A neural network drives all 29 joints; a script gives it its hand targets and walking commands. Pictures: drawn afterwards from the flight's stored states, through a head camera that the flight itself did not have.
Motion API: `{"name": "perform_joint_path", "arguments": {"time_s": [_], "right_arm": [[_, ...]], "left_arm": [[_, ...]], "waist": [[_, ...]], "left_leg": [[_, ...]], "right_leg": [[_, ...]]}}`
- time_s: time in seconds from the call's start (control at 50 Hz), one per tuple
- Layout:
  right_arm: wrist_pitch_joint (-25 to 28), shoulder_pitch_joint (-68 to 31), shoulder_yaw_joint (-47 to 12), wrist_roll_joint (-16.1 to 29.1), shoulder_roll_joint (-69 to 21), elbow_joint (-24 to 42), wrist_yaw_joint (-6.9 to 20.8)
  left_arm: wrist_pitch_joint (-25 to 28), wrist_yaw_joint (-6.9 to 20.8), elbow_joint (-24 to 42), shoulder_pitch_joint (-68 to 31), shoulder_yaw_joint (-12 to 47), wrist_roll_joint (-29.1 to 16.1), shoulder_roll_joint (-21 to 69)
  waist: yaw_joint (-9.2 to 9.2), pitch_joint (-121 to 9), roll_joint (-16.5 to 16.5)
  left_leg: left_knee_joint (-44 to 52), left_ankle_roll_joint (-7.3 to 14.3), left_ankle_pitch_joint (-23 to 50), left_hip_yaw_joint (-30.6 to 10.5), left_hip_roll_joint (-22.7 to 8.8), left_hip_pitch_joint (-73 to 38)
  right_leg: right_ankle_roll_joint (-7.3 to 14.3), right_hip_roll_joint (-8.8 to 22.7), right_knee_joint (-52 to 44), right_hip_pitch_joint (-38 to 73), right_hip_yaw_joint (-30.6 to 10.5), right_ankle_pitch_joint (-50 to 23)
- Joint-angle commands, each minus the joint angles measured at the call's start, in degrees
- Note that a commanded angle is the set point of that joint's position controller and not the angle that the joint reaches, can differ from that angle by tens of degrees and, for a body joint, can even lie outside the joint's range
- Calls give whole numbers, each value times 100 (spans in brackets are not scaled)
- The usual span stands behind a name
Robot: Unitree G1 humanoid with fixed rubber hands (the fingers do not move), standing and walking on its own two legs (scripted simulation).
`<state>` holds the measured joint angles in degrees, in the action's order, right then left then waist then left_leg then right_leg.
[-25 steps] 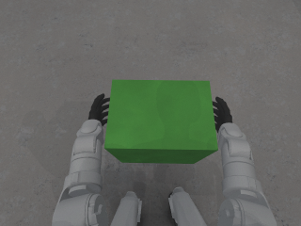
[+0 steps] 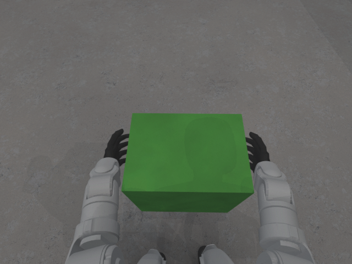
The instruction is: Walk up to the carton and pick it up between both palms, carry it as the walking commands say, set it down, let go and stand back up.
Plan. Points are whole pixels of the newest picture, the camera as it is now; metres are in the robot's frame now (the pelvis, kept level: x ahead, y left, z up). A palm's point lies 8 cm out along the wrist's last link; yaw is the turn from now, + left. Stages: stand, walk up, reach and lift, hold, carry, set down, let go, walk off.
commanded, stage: reach and lift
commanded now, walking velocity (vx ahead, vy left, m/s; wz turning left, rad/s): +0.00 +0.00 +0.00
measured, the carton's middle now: (185, 168) +0.35 -0.02 -0.10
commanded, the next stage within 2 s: hold in 1.98 s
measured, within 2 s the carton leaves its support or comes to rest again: neither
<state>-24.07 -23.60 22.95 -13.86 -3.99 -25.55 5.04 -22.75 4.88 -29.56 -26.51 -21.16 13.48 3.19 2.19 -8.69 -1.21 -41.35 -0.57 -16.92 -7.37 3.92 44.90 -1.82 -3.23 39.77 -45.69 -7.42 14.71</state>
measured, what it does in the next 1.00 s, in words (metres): stands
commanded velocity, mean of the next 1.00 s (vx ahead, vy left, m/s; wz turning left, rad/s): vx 0.00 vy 0.00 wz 0.00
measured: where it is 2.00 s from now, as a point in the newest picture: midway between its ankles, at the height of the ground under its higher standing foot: outside the picture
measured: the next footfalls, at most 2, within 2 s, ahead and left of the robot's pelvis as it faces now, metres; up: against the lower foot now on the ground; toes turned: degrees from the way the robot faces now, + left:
none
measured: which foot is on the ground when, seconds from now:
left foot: down 0.00-1.00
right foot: down 0.00-1.00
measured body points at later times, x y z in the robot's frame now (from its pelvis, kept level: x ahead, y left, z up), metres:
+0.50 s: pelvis +0.01 +0.00 +0.03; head +0.04 +0.00 +0.48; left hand +0.35 +0.16 +0.03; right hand +0.32 -0.20 +0.03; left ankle +0.02 +0.12 -0.71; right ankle +0.03 -0.13 -0.71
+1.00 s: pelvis +0.02 +0.00 +0.04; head -0.02 +0.00 +0.49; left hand +0.33 +0.17 +0.08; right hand +0.31 -0.19 +0.08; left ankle +0.02 +0.12 -0.71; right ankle +0.03 -0.13 -0.71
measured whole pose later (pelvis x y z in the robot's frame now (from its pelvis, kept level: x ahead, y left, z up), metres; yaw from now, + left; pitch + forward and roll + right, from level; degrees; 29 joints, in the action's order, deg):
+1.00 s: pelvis +0.02 +0.00 +0.04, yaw +1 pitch -5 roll +0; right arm -42.1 -11.9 15.7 -12.9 -5.1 -10.4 4.2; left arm -40.0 6.3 -15.5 -15.2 -14.6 12.5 3.0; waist 2.5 -0.7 -0.2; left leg -17.5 0.1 -10.5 -8.1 2.2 1.7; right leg -0.8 -1.6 15.8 -2.1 -6.7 8.4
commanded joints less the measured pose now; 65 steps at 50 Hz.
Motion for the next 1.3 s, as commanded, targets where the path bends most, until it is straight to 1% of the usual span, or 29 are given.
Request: {"name": "perform_joint_path", "arguments": {"time_s": [0.0, 0.28, 0.42, 0.6, 0.82, 0.94, 1.0, 1.08, 1.22, 1.28], "right_arm": [[43, -2869, -3310, 852, -5261, -11, 1276], [-269, -2673, -3364, 920, -5150, 197, 1286], [-495, -2526, -3488, 1024, -5154, 364, 1275], [-869, -2263, -3790, 1209, -5199, 798, 1207], [-1458, -1895, -4267, 1439, -5212, 1642, 1078], [-1699, -1836, -4260, 1392, -5031, 1842, 1036], [-1729, -1905, -4199, 1360, -4937, 1795, 1051], [-1694, -2007, -4192, 1355, -4882, 1774, 1088], [-1629, -1918, -4170, 1288, -4821, 1794, 1084], [-1624, -1864, -4187, 1267, -4802, 1817, 1071]], "left_arm": [[38, 1271, -71, -2673, 3176, -798, 5439], [-276, 1254, 61, -2411, 3307, -863, 5503], [-481, 1255, 249, -2257, 3402, -957, 5446], [-818, 1278, 709, -2046, 3658, -1137, 5313], [-1393, 1284, 1509, -1738, 3983, -1327, 5119], [-1649, 1254, 1706, -1630, 3892, -1256, 4950], [-1690, 1231, 1706, -1642, 3782, -1201, 4903], [-1695, 1191, 1782, -1692, 3773, -1194, 4964], [-1712, 1162, 1989, -1670, 3896, -1233, 4990], [-1723, 1153, 2058, -1592, 3897, -1223, 4944]], "waist": [[54, -2836, 51], [46, -2071, 18], [41, -1693, 48], [28, -1191, 109], [24, -685, 128], [28, -208, 114], [-35, -58, 80], [-136, -136, 52], [-126, -304, 31], [-153, -293, 36]], "left_leg": [[589, 15, 1459, 469, 248, -1611], [1450, -30, 1500, 367, 164, -2607], [1806, -18, 1527, 338, 148, -3042], [2155, 25, 1593, 320, 154, -3543], [2517, 74, 1701, 302, 159, -4179], [2705, 70, 1389, 300, 154, -4246], [2744, 57, 1217, 299, 141, -4206], [2724, 25, 1278, 302, 124, -4245], [2707, -20, 1476, 305, 123, -4372], [2713, -29, 1500, 315, 127, -4377]], "right_leg": [[60, -289, -410, 2222, 534, -1641], [125, -245, -1203, 3221, 522, -1621], [128, -225, -1552, 3754, 493, -1673], [97, -200, -1925, 4320, 459, -1813], [50, -179, -2345, 4812, 432, -1949], [59, -171, -2540, 4839, 458, -1616], [84, -179, -2557, 4804, 473, -1384], [114, -213, -2504, 4789, 484, -1316], [135, -244, -2481, 4813, 481, -1403], [132, -246, -2489, 4829, 473, -1403]]}}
